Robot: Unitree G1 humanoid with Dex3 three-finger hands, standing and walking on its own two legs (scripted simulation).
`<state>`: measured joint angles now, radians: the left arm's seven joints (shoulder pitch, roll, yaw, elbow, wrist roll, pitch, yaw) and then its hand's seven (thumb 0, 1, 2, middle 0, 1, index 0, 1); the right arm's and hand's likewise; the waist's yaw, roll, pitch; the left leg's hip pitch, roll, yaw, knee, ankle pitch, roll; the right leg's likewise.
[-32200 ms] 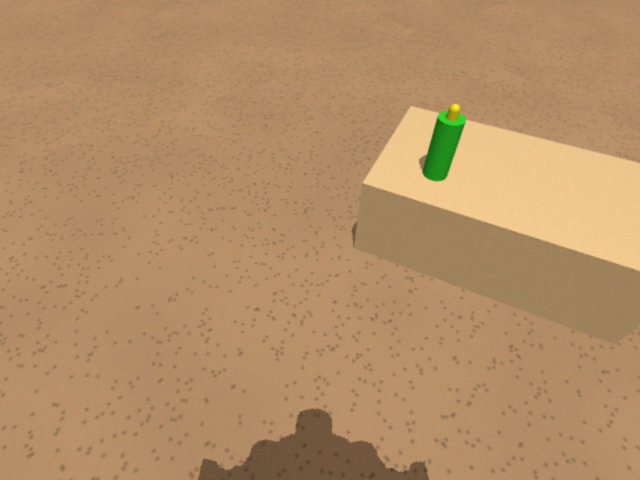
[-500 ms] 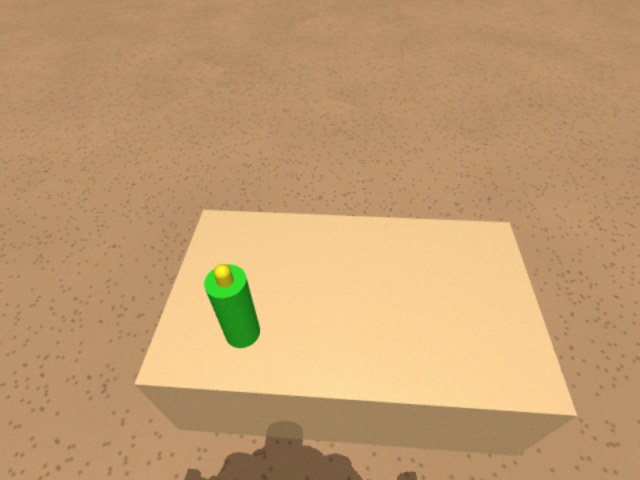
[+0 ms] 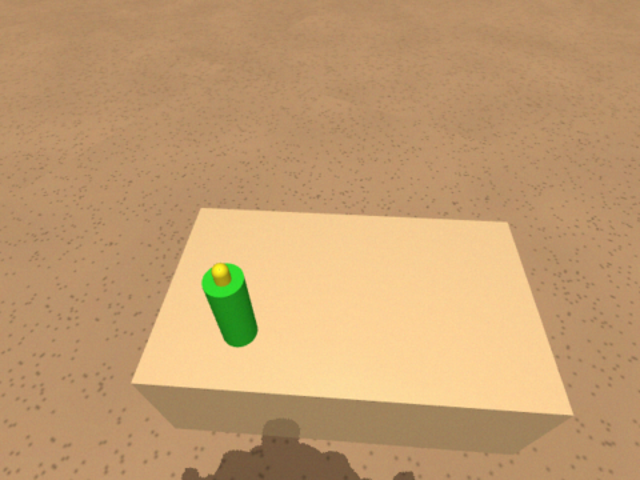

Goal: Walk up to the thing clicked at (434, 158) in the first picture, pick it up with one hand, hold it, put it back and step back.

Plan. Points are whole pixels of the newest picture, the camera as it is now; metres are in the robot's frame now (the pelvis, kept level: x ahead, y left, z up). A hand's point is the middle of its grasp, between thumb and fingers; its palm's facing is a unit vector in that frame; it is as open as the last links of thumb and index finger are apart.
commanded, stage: stand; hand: left
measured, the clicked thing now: (230, 302) +0.54 +0.22 -0.29
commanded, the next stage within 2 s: step back in 1.34 s
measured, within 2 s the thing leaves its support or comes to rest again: neither
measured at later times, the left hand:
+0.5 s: hand out of the picture +0.08 +0.26 -0.15, palm faces -0.01 -0.93 -0.36, open 7.4 cm
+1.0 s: hand out of the picture +0.07 +0.26 -0.15, palm faces -0.02 -0.94 -0.35, open 7.4 cm
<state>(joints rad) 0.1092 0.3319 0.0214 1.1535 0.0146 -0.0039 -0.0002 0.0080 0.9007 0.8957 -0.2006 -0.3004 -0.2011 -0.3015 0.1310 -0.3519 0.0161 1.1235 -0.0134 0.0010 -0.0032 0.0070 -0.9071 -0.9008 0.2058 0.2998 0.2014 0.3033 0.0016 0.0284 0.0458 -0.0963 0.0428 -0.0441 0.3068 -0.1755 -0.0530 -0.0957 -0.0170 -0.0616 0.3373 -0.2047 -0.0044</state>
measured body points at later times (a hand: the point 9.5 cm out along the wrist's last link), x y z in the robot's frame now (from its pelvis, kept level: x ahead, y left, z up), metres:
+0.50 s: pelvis +0.01 +0.00 +0.00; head +0.01 -0.01 +0.45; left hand +0.08 +0.30 -0.13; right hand +0.08 -0.29 -0.14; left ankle +0.00 +0.16 -0.75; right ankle -0.01 -0.11 -0.75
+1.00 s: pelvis +0.00 +0.01 +0.00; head +0.01 +0.00 +0.45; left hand +0.07 +0.31 -0.13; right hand +0.07 -0.29 -0.14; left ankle +0.00 +0.16 -0.75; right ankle -0.01 -0.11 -0.75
